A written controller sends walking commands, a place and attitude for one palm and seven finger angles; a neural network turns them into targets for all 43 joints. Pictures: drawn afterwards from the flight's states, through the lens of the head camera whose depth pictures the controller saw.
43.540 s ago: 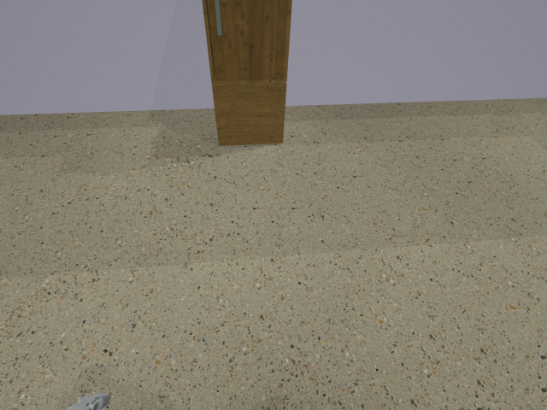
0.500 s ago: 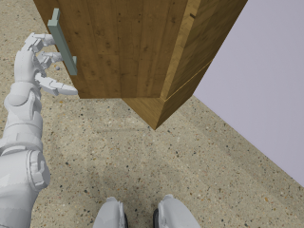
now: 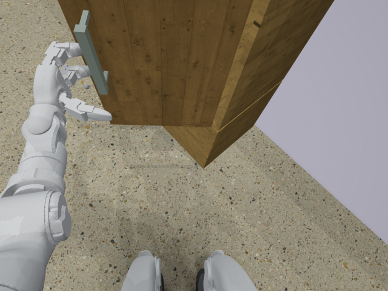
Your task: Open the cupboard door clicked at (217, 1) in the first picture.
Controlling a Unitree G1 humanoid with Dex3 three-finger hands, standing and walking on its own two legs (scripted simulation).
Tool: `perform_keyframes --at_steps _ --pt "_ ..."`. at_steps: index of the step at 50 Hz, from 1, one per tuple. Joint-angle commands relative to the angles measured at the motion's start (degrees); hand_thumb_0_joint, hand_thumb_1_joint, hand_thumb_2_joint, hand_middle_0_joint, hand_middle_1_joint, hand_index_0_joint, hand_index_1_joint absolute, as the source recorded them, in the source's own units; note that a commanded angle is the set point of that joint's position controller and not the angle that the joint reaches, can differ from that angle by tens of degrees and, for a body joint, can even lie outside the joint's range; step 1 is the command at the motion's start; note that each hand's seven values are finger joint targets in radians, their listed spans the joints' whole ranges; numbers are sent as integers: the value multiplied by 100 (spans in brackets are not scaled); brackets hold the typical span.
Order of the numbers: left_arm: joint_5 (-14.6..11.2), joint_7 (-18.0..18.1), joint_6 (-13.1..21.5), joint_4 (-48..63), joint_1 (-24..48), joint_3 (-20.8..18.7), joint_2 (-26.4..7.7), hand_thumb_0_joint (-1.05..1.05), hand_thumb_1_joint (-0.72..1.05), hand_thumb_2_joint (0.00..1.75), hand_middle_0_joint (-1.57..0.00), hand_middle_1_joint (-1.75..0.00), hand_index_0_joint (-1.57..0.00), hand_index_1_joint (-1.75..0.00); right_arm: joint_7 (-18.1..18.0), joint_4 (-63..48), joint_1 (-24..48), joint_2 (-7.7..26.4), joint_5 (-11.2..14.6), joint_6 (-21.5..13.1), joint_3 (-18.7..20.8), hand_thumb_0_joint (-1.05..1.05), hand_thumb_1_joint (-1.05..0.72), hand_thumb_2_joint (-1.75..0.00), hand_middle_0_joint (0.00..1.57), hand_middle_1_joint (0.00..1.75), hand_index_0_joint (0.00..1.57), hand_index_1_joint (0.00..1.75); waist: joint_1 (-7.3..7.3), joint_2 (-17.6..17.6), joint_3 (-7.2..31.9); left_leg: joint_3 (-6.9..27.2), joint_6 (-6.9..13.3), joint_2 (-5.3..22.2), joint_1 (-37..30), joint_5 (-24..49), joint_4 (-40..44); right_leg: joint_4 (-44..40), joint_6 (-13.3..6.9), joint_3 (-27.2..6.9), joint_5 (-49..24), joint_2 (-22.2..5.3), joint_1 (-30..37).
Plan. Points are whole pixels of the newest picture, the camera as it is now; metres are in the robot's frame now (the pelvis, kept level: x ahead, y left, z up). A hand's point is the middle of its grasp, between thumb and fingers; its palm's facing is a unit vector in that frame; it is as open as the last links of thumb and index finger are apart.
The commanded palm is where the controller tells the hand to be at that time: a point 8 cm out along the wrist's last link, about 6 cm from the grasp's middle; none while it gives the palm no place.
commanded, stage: slide the fingers in behind the handle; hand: left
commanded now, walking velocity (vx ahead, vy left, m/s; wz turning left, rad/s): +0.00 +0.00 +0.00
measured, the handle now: (95, 57) +0.58 +0.18 +0.06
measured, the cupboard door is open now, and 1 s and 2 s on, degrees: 49 49 86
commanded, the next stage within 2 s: close the thumb around the handle in 0.20 s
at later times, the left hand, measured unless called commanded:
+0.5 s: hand (86, 84) +0.51 +0.19 +0.06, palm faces +0.01 -1.00 -0.02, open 13.1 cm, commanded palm +0.49 +0.20 +0.06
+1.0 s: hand (104, 81) +0.52 +0.16 +0.05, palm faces -0.03 -1.00 -0.04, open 5.5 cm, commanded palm +0.49 +0.20 +0.06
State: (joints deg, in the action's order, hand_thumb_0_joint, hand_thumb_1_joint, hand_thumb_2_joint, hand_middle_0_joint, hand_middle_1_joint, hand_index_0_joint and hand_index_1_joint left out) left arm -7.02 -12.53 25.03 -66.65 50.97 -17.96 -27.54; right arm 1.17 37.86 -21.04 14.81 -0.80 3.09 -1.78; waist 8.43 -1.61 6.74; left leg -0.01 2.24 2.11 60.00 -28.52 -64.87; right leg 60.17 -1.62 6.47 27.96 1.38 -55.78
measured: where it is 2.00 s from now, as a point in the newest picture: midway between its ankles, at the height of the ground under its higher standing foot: outside the picture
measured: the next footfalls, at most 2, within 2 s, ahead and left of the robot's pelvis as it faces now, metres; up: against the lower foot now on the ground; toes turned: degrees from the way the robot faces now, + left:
none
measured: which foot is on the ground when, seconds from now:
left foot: down 0.00-1.00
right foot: down 0.00-1.00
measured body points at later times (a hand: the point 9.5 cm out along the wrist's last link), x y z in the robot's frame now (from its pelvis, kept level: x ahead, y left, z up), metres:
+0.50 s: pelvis +0.00 +0.01 +0.00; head +0.14 +0.04 +0.42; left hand +0.50 +0.25 +0.06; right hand +0.01 -0.25 -0.11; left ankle +0.01 +0.09 -0.65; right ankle +0.00 -0.11 -0.65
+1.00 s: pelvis +0.01 +0.01 +0.00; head +0.15 +0.02 +0.43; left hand +0.52 +0.22 +0.06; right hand +0.00 -0.25 -0.11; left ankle +0.01 +0.09 -0.65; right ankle +0.00 -0.11 -0.65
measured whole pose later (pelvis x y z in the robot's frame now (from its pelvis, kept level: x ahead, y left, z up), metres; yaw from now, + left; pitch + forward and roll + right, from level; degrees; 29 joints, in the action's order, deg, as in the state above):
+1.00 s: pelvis +0.01 +0.01 +0.00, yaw -2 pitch +25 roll -4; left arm -3.8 -10.5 24.8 -64.5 50.2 -20.6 -25.8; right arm 1.9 35.8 -22.5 14.1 -1.2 4.5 -2.2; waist 10.3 -2.5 6.9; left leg -2.1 2.8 2.6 60.2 -29.3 -64.7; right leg 60.4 -0.9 4.2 28.0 1.9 -57.1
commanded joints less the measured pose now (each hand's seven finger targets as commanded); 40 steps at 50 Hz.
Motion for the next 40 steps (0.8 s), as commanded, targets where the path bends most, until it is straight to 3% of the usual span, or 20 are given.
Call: perform_keyframes --at_steps 1,3,6,7,11,14,15,18,19,20,22,23,24,28,31,32,35,37,39,40 --pt "34 -267 450 1359 2850 191 -640 0 -50 30 -30 -120 -30 -120 -84 -196 -1031 1062 -21 -68 384 0 -90 -90 20 30 20 30 393 -878 2913 556 -89 -20 -2994 2697 591 -627 -12 -383 -1972 214 389" --pt "1 -303 470 1428 2861 364 -413 0 -50 30 -30 -120 -30 -120 -87 -221 -1038 1027 -19 -87 381 0 -90 -90 20 30 20 30 421 -983 2956 567 -85 -20 -3129 2906 584 -605 -23 -368 -2057 212 338" --pt "-1 -279 434 1362 2794 116 -707 0 -50 30 -30 -120 -30 -120 -80 -186 -1029 1067 -19 -60 382 0 -90 -90 20 30 20 30 360 -850 2918 557 -90 -21 -2957 2802 589 -616 -12 -378 -2072 210 471" --pt "6 -279 416 1286 2725 123 -691 0 -50 30 -30 -120 -30 -120 -83 -214 -1018 1062 -6 -57 382 0 -90 -90 20 30 20 30 369 -725 2867 536 -74 -34 -2854 2657 604 -645 -3 -393 -2023 215 518" --pt "36 -268 414 1241 2859 229 -580 0 -50 30 -30 -120 -30 -120 -91 -200 -1011 1050 -10 -62 370 0 -90 -90 20 30 20 30 409 -865 2660 571 -92 -10 -2889 2624 616 -624 -14 -357 -1887 209 270" --pt "52 -242 462 1314 2808 233 -556 0 -50 30 -30 -120 -30 -120 -80 -199 -1037 1054 -26 -71 388 0 -90 -90 20 30 20 30 353 -998 2894 638 -136 8 -3187 2910 608 -580 -34 -322 -1885 207 161" --pt "38 -239 439 1272 2871 336 -424 0 -50 30 -30 -120 -30 -120 -74 -192 -1033 1041 -26 -69 379 0 -90 -90 20 30 20 30 424 -949 2832 625 -125 4 -3135 2854 605 -599 -18 -316 -1883 208 146" --pt "28 -220 440 1314 3064 335 -419 0 -33 37 -31 -122 -31 -122 -83 -192 -1063 1052 -39 -92 381 0 -90 -90 20 30 20 30 481 -912 2776 647 -98 -5 -3065 2720 597 -589 -24 -313 -1793 211 92" --pt "76 -221 436 1206 2942 288 -515 0 -28 40 -32 -122 -32 -122 -85 -170 -1059 1066 -31 -72 383 0 -90 -90 20 30 20 30 401 -965 2824 681 -144 13 -3119 2727 629 -578 -33 -301 -1728 203 68" --pt "72 -214 409 1166 3005 417 -345 0 -22 42 -32 -123 -32 -123 -77 -179 -1058 1056 -37 -76 377 0 -90 -90 20 30 20 30 479 -892 2766 694 -131 11 -3108 2681 627 -594 -23 -290 -1697 207 3" --pt "83 -197 378 1072 3000 389 -380 0 -11 47 -33 -124 -33 -124 -84 -169 -1055 1074 -30 -76 381 0 -90 -90 20 30 20 30 496 -806 2636 686 -118 7 -2969 2465 641 -619 -20 -296 -1580 202 -15" --pt "66 -175 409 1140 3082 327 -445 0 -5 49 -33 -125 -33 -125 -92 -166 -1096 1084 -46 -90 376 0 -90 -90 20 30 20 30 484 -897 2684 731 -126 17 -3079 2583 646 -584 -39 -274 -1580 207 -76" --pt "109 -180 390 1126 3085 484 -286 0 0 52 -34 -125 -34 -125 -78 -159 -1076 1062 -46 -84 379 0 -90 -90 20 30 20 30 497 -1032 2743 731 -148 25 -3175 2630 641 -582 -32 -270 -1569 197 -175" --pt "101 -135 356 1059 3116 321 -466 0 23 61 -35 -128 -35 -128 -87 -158 -1150 1103 -68 -85 371 0 -90 -90 20 30 20 30 516 -843 2742 752 -125 21 -3056 2602 629 -565 -34 -260 -1569 202 -107" --pt "106 -151 373 1209 2932 255 -505 0 40 68 -36 -130 -36 -130 -63 -198 -1115 1084 -64 -71 389 0 -90 -90 20 30 20 30 375 -1055 3013 723 -169 25 -3245 2820 615 -553 -46 -267 -1683 201 -12" --pt "98 -152 333 1112 2911 332 -407 0 45 71 -37 -130 -37 -130 -57 -199 -1121 1072 -59 -58 372 0 -90 -90 20 30 20 30 438 -928 2936 721 -151 22 -3167 2812 618 -566 -33 -255 -1717 211 1" --pt "112 -109 301 1011 2880 259 -469 0 62 78 -38 -132 -38 -132 -50 -200 -1138 1068 -53 -29 369 0 -90 -90 20 30 20 30 426 -923 2767 705 -155 29 -3081 2835 624 -564 -24 -250 -1728 214 -22" --pt "132 -41 269 1019 2831 60 -680 0 73 83 -39 -133 -39 -133 -54 -256 -1149 1083 -58 -6 364 0 -90 -90 20 30 20 30 367 -817 2799 665 -135 4 -2898 2732 630 -553 -20 -274 -1749 212 157" --pt "147 93 319 1158 2914 -337 -1142 0 84 88 -40 -134 -40 -134 -70 -292 -1163 1099 -67 4 346 0 -90 -90 20 30 20 30 268 -931 2979 660 -152 6 -2917 2907 607 -478 -23 -291 -1861 206 246" --pt "160 151 305 1059 2735 -420 -1153 0 90 90 -40 -135 -40 -135 -64 -336 -1146 1073 -61 13 339 0 -90 -90 20 30 20 30 235 -842 2940 594 -131 -17 -2805 2884 586 -490 -12 -314 -1935 212 339"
